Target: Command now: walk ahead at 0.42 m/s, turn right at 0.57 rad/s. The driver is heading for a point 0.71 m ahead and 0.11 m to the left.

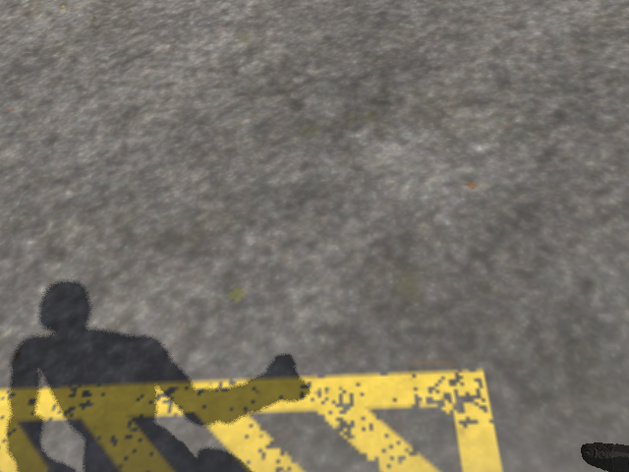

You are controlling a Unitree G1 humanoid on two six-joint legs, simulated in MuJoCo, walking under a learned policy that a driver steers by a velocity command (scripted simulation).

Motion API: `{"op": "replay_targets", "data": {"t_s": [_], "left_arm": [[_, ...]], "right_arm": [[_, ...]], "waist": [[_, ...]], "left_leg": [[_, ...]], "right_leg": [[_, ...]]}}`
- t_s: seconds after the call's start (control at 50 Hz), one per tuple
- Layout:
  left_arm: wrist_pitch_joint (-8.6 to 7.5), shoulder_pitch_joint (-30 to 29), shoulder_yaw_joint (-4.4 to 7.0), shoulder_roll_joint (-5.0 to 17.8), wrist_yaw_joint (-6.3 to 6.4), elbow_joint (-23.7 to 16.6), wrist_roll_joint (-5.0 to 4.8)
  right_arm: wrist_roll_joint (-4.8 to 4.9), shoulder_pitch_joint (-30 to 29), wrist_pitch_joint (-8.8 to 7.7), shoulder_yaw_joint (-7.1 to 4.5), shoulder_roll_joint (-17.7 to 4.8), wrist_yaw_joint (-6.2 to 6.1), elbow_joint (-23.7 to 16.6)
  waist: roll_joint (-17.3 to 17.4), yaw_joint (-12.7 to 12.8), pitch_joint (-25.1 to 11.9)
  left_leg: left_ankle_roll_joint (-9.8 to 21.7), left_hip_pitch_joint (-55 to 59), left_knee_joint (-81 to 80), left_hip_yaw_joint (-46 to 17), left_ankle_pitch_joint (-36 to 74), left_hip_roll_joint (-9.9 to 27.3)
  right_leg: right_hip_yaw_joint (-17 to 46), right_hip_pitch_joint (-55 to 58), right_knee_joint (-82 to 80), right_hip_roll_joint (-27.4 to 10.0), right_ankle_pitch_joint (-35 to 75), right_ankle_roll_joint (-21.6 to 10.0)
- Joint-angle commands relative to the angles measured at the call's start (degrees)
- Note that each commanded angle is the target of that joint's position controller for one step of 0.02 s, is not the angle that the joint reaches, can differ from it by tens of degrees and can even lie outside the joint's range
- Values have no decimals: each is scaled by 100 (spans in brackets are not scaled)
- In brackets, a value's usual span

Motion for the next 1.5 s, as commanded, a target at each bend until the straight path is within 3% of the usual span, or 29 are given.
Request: {"op": "replay_targets", "data": {"t_s": [0.02, 0.12, 0.2, 0.22, 0.24, 0.26, 0.28, 0.32, 0.36, 0.4, 0.5, 0.6, 0.66, 0.68, 0.7, 0.72, 0.74, 0.8, 0.88, 1.0, 1.08, 1.14, 1.16, 1.18, 1.2, 1.24, 1.32, 1.44, 1.5], "left_arm": [[-19, 283, 305, 1044, 77, -174, -36], [76, 377, 346, 1073, 127, -59, -90], [97, 4, 374, 1126, 98, -140, -23], [82, -161, 306, 973, 65, -285, 63], [25, 811, 103, 211, 30, -251, 104], [-45, 969, 126, 576, 22, -141, -129], [-83, 157, 258, 1064, 12, -249, -227], [-136, -859, 251, 1041, -9, -496, -51], [-128, -757, 240, 827, -62, -512, -21], [-96, -767, 169, 595, -86, -515, -8], [-220, -1912, 17, 409, -160, -910, 101], [-316, -2590, 106, 707, -272, -1158, 6], [-362, -1847, 294, 1039, -243, -990, 3], [-367, -1052, 415, 1316, -189, -861, 67], [-321, -229, 548, 1870, -129, -797, 232], [-262, -23, 513, 1703, -175, -686, 189], [-243, -340, 382, 1251, -180, -699, 132], [-271, -1268, 217, 718, -195, -669, 134], [-421, -1525, 314, 840, -171, -492, 138], [-325, -1332, 403, 1148, -66, -216, 89], [-200, -1149, 470, 1408, -45, -6, -90], [-134, -1061, 416, 1278, -14, 59, -87], [-161, -751, 260, 901, -36, -98, 208], [-151, 59, 75, 551, -129, 55, 172], [-70, -252, 219, 1113, -156, 236, -8], [71, -1027, 222, 1054, -64, 62, -57], [321, -705, 224, 857, 128, 243, 75], [355, -1207, 164, 754, 138, 248, 88], [321, -1171, 137, 721, 79, 310, 226]], "right_arm": [[44, -1185, -159, 28, -162, 95, -659], [75, -1543, -308, 63, -222, 246, -818], [38, -20, -341, -163, -726, 145, -466], [-46, 1047, -323, -208, -923, 89, -324], [-103, 1836, -276, -307, -1388, 79, -102], [7, 2096, -268, -216, -947, 153, 121], [80, 1585, -244, -115, -596, 114, 55], [1, 937, -169, 1, -342, 80, 53], [-94, 795, -188, 55, -254, 68, 110], [-1, 846, -229, 55, -281, 66, 221], [129, 1131, -158, -14, -655, 18, 378], [212, 1730, -15, -51, -877, -27, 562], [149, 1763, 84, -29, -872, -53, 585], [73, 1748, 76, 63, -645, -45, 518], [25, 2120, 18, 246, -61, -44, 302], [169, 2406, -38, 278, -72, -49, 286], [287, 2074, -18, 112, -628, -59, 295], [160, 1439, 117, 51, -548, -62, 149], [132, 1333, 333, 98, -207, -28, 1], [18, 338, 241, 214, 14, 161, -354], [-7, 136, 222, 132, -235, 255, -559], [-95, 1304, 226, -148, -846, 154, -240], [-192, 1732, 267, -229, -1376, 27, -248], [-243, 1423, 273, -66, -1269, 20, -383], [-125, 1364, 311, 5, -889, 91, -419], [-11, 703, 292, 114, -560, 136, -307], [-194, 50, 256, 130, -465, 86, -211], [-152, 63, 338, 167, -382, -52, 128], [-90, 184, 373, 281, -112, -42, 329]], "waist": [[-928, 192, 396], [-980, 247, 461], [-1200, -589, -427], [-999, -1084, -1323], [883, -725, -2441], [1488, -816, -2537], [799, -867, -1300], [-58, -648, -156], [254, -329, -28], [301, -249, 61], [104, -523, 306], [156, -668, 249], [226, -159, -174], [113, 240, -772], [-1061, 361, -1855], [-2017, 282, -2404], [-1347, 279, -1522], [-884, -151, -264], [-714, -413, 127], [-405, -165, 368], [-608, -248, 155], [-293, -901, -639], [833, -843, -1388], [1360, -402, -2522], [451, -729, -2648], [58, -527, -1147], [431, -66, -761], [470, -278, -645], [214, -147, -295]], "left_leg": [[-100, -456, -731, 179, 280, -206], [63, -8, -1389, 254, 158, -302], [634, 2424, -1683, 603, -113, -494], [1030, 4255, -1375, -103, -249, 211], [1977, 6594, -1343, -2639, -801, 1766], [2228, 6600, -2430, -4322, -1998, 2186], [1929, 5610, -2620, -3484, -2449, 1908], [1670, 3776, -2890, -2033, -1430, 1403], [1656, 3023, -3222, -1482, -924, 1121], [1703, 2755, -3441, -1059, -537, 1046], [1545, 2363, -3579, -288, 74, 685], [1288, 2933, -3096, -667, -173, 950], [994, 3003, -2024, -662, 543, 794], [786, 2466, -829, -445, 353, 464], [387, 665, 1353, 108, -1378, -242], [311, -229, 2549, -171, -3422, -391], [318, -681, 3086, -338, -3096, -87], [289, -342, 2621, -130, -2012, 463], [157, -108, 2155, -112, -1425, 597], [232, 433, -109, 375, 64, 298], [482, 886, -823, 481, -203, 25], [846, 2921, -1590, 606, 1098, -322], [1342, 4667, -990, -827, 4196, 965], [2485, 5586, -1180, -2663, 4798, 2266], [2375, 5037, -1529, -2320, 3657, 1972], [1872, 3730, -1957, -1375, 2053, 1411], [1702, 1913, -2599, -600, 1108, 986], [1527, 1814, -2790, -586, -1207, 881], [959, 1425, -2628, -498, -2600, 519]], "right_leg": [[1076, 103, -435, -1076, 1103, -567], [1354, 323, -31, -1279, 1672, -576], [951, 157, 1483, -991, 4621, -222], [931, -761, 2834, -755, 3831, -78], [566, -2758, 5047, 214, -213, 344], [645, -3633, 5991, 312, -1767, 412], [532, -4061, 6263, -75, -1342, 394], [88, -3802, 5746, -532, -588, 344], [-3, -3322, 5280, -800, -342, 339], [-169, -3308, 4771, -903, -287, 400], [-521, -2970, 2619, -781, 1244, 566], [-425, -2466, 1495, -474, 1658, 556], [-582, -1123, 1078, -310, 1139, 283], [-308, 151, 1203, -716, 1171, 41], [1558, 2326, 1235, -2218, 768, -622], [3363, 2579, 459, -2780, -175, -1064], [2792, 1934, 300, -2562, -584, -863], [926, 55, -205, -1925, 449, -588], [-102, -612, -749, -1882, 1492, -692], [-1354, -578, -606, -1556, 2885, -498], [-1380, 16, 30, -1758, 3724, -308], [-1693, -301, 2084, -1219, 3878, 197], [-1778, -1742, 3950, -747, 861, 569], [-839, -2697, 5493, -211, -2766, 833], [-201, -2598, 5727, -418, -2576, 833], [-441, -3150, 5256, -733, -1977, 811], [-516, -1815, 4213, -763, -980, 936], [-565, -1161, 2390, -673, -151, 830], [-540, -438, 1027, -670, 737, 586]]}}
